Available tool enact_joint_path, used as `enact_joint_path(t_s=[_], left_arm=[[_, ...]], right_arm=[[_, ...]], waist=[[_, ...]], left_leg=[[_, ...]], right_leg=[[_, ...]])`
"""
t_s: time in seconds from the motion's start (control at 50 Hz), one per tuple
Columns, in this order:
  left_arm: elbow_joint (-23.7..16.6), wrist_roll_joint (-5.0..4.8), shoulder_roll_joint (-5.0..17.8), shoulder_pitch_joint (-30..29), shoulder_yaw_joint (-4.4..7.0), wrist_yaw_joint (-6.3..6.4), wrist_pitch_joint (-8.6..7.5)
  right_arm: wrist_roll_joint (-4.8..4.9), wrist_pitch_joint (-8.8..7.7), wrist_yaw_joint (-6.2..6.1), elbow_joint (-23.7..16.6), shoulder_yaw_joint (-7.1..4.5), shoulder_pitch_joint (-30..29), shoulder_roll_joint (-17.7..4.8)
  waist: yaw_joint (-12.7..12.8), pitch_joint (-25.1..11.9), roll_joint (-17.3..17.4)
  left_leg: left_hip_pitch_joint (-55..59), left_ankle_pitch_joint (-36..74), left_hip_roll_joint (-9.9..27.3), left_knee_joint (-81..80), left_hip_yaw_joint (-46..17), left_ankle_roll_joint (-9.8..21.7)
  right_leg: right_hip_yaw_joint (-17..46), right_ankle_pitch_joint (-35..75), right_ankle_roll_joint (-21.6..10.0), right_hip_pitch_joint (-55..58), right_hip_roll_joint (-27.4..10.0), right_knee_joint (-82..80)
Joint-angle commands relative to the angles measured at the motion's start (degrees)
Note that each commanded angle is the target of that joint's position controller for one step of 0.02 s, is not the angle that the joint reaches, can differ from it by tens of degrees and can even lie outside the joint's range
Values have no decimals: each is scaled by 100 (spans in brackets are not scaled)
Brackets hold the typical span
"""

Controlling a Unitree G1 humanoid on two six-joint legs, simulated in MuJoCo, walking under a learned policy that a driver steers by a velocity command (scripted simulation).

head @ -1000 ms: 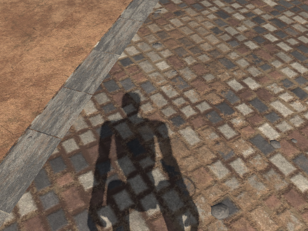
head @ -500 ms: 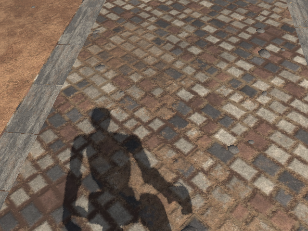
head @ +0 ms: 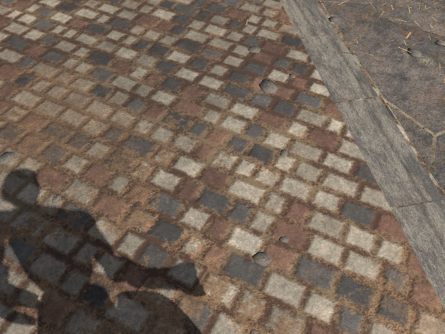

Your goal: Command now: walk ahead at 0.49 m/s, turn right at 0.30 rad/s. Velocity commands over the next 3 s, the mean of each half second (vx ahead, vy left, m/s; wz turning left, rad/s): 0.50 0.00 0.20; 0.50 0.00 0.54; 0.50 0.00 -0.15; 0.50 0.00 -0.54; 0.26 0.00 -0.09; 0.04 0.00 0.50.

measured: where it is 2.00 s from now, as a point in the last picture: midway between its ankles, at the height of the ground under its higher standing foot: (153, 185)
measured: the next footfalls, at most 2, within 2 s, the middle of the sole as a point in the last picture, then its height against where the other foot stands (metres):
right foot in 0.30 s outside the picture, level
left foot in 0.84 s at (173, 311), level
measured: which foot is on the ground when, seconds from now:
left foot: down 0.00-0.30, up 0.32-0.82, down 0.84-1.00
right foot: up 0.00-0.28, down 0.30-0.84, up 0.86-1.00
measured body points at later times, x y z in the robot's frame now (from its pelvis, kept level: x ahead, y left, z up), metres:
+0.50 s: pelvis +0.26 -0.05 +0.01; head +0.28 -0.06 +0.46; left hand +0.32 +0.23 -0.10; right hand +0.40 -0.31 -0.12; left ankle +0.23 +0.10 -0.65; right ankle +0.28 -0.15 -0.74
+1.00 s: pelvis +0.49 +0.08 +0.00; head +0.52 +0.11 +0.44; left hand +0.49 +0.39 -0.11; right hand +0.72 -0.11 -0.11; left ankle +0.50 +0.15 -0.74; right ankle +0.53 -0.09 -0.65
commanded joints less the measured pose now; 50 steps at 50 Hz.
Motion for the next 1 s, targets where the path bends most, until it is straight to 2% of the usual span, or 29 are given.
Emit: enact_joint_path(t_s=[0.02, 0.06, 0.1, 0.14, 0.22, 0.26, 0.28, 0.3, 0.32, 0.34, 0.36, 0.38, 0.4, 0.42, 0.46, 0.52, 0.64, 0.74, 0.78, 0.8, 0.82, 0.84, 0.86, 0.88, 0.9, 0.92, 0.94, 0.96, 1.0], left_arm=[[-363, 31, 0, 303, -3, -19, -14], [-570, 143, 19, -143, -45, -18, -60], [-716, 193, 22, -624, -99, -55, -157], [-809, 152, 21, -1067, -138, -107, -226], [-1035, 50, 284, -1640, -94, -184, -305], [-1021, 44, 477, -1454, -9, -196, -355], [-903, 55, 592, -1069, 67, -172, -364], [-729, 94, 858, -325, 202, -118, -377], [-628, 201, 1350, 709, 335, -46, -350], [-552, 272, 1581, 906, 374, -92, -282], [-593, 226, 1013, 730, 245, -127, -315], [-626, 163, 698, 388, 145, -142, -339], [-647, 166, 520, -36, 80, -171, -350], [-629, 176, 364, -311, 52, -190, -355], [-537, 217, 290, -491, 65, -179, -407], [-347, 231, 448, -330, 152, -105, -449], [-124, 198, 769, -109, 253, 19, -345], [64, 69, 984, 185, 326, 31, -184], [48, 36, 1165, 105, 367, 50, -111], [31, 18, 1253, 59, 388, 66, -64], [2, -9, 1272, -41, 382, 80, -17], [-85, 69, 1133, 15, 317, 107, -42], [-427, 307, 200, 570, 31, 21, -189], [-533, 99, 531, 93, 34, -54, -456], [-728, -122, 841, -568, 122, -86, -551], [-755, -64, 763, -635, 84, -52, -594], [-659, 98, 777, -585, 111, 4, -578], [-631, 172, 841, -424, 162, 13, -506], [-591, 207, 729, -236, 167, -12, -346]], right_arm=[[24, -92, 77, -15, -109, 279, -492], [89, -95, 82, 54, -150, 341, -679], [146, -32, 54, 60, -175, 404, -797], [186, 33, 30, 90, -195, 563, -928], [263, 133, 7, 242, -201, 1067, -1046], [263, 199, -21, 254, -204, 1054, -1088], [242, 225, -34, 251, -177, 1058, -1033], [186, 222, -34, 215, -98, 1050, -804], [29, 197, -30, 6, 65, 1019, -318], [225, 102, -45, -128, 138, 1633, -7], [342, 99, -73, -27, -19, 1483, -632], [354, 124, -73, -109, -93, 1123, -802], [299, 179, -93, -102, -102, 990, -715], [231, 237, -90, -132, -128, 896, -646], [244, 372, -33, -177, -129, 897, -450], [211, 472, 0, -367, -122, 649, -305], [158, 457, 185, -822, -46, -441, -182], [187, 462, 343, -1247, -48, -1110, -261], [182, 485, 363, -1317, -132, -929, -418], [189, 503, 349, -1252, -225, -505, -573], [207, 509, 309, -1040, -388, 359, -835], [201, 557, 192, -779, -611, 1339, -1296], [230, 534, 121, -793, -711, 1224, -2029], [167, 442, 141, -997, -578, 1469, -1679], [117, 363, 178, -909, -470, 1317, -1296], [159, 324, 179, -940, -411, 967, -1109], [161, 321, 169, -1036, -343, 500, -887], [96, 312, 151, -1146, -289, 234, -745], [78, 277, 118, -1162, -271, 128, -699]], waist=[[115, -135, 546], [116, 7, 450], [4, 30, 413], [-137, 57, 464], [-290, 12, 678], [-64, -88, 757], [149, -259, 748], [496, -684, 609], [868, -1584, -351], [553, -2016, -1880], [613, -1521, -1048], [523, -969, -697], [328, -702, -374], [183, -438, -384], [2, -259, -466], [-30, -102, -192], [277, 233, -72], [414, 427, -89], [194, 154, -279], [-72, -146, -373], [-572, -594, -289], [-996, -1114, 102], [-258, -1483, 1791], [-620, -2465, 1207], [-718, -1646, 796], [-458, -1099, 479], [-175, -756, 235], [57, -649, 345], [217, -581, 370]], left_leg=[[531, 110, 1530, -1542, -1644, 1166], [522, 513, 1538, -1684, -1494, 1324], [523, 724, 1379, -1669, -1237, 1256], [397, 805, 1212, -1561, -1004, 1111], [761, 353, 1428, -1185, -1352, 935], [851, 96, 1482, -819, -1541, 765], [747, 273, 1344, -419, -1482, 643], [381, 485, 994, 583, -1226, 445], [-690, -854, 494, 2603, -759, 161], [-2450, -2611, -14, 4192, -671, 14], [-2881, -2312, 281, 4966, -1179, 35], [-3005, -1747, 469, 5046, -1174, 88], [-2740, -1287, 675, 4907, -1099, 41], [-2609, -971, 813, 4666, -1097, 11], [-2241, -605, 930, 4506, -1016, -40], [-2506, -156, 936, 4180, -1050, -128], [-2468, 1037, 852, 2351, -620, -94], [-2417, 401, 717, 1614, -173, 198], [-1759, -175, 374, 1525, 175, 420], [-1133, -424, 114, 1495, 350, 554], [69, -179, -191, 1115, 450, 750], [1874, 38, 32, 965, -243, 1012], [3784, -594, 1634, 530, -3453, 1993], [4110, -1476, 2167, -536, -5302, 2343], [3667, -1070, 2028, -705, -4523, 1979], [2788, -568, 1795, -665, -3761, 1776], [1913, 23, 1539, -672, -3139, 1592], [1307, 519, 1361, -781, -2769, 1524], [798, 1145, 1222, -976, -2353, 1530]], right_leg=[[175, 239, -16, -735, -544, -308], [1, 589, 63, -973, -657, -1066], [-127, 1221, 127, -869, -628, -2026], [-287, 1711, 221, -462, -419, -2877], [-270, 1824, 254, -36, -186, -3731], [-291, 1640, 148, 515, -93, -4140], [-360, 1501, 61, 1146, -32, -4297], [-162, 1442, -127, 2236, -268, -4339], [1108, 1362, -504, 3769, -1558, -4334], [3405, 175, -1206, 4770, -2512, -5065], [3408, -329, -1100, 4275, -2334, -5296], [2493, -47, -919, 3681, -2148, -5337], [1817, 559, -811, 3081, -1869, -5486], [1303, 967, -766, 2667, -1656, -5672], [545, 1711, -721, 2193, -1432, -5946], [-91, 2526, -811, 2202, -1466, -6089], [-1051, 2404, -680, 2402, -1448, -6210], [-1434, 2841, -500, 3127, -1658, -5824], [-1626, 4612, -384, 3256, -1649, -5158], [-1720, 5550, -321, 3243, -1597, -4473], [-1879, 5878, -179, 2920, -1403, -3323], [-1879, 4614, 96, 1626, -1175, -1663], [-1501, -993, 470, -1097, -85, 500], [2, -1474, 382, -1690, 183, 1227], [94, -889, 246, -2202, -70, 1188], [58, -354, 153, -2066, -317, 709], [59, -27, 176, -1633, -527, 232], [112, 186, 203, -1164, -662, -73], [-2, 416, 331, -819, -701, -451]])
